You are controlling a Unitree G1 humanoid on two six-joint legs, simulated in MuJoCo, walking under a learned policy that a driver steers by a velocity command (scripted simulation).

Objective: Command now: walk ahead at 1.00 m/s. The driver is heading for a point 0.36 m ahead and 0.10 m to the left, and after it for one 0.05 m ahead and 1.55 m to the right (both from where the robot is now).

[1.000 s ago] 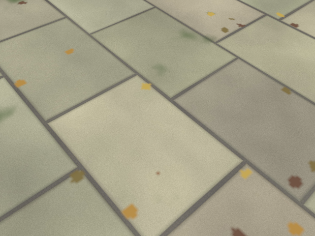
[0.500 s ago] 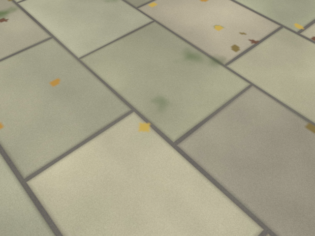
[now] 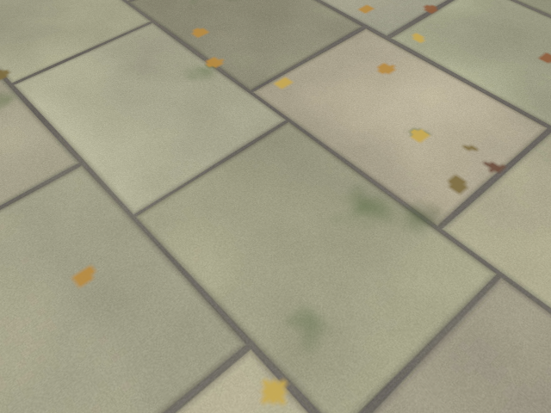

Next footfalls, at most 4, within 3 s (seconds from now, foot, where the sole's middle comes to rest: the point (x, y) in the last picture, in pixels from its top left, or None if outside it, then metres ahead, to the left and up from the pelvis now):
0.32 right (329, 377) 0.55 -0.09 -0.77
0.76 left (288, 226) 1.01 0.00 -0.77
1.22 right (411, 171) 1.22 -0.40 -0.77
1.62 left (465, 96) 1.60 -0.66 -0.77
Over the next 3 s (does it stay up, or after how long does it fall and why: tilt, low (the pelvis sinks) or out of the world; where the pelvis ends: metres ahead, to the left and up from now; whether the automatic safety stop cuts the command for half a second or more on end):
stays up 1.11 -1.65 -0.03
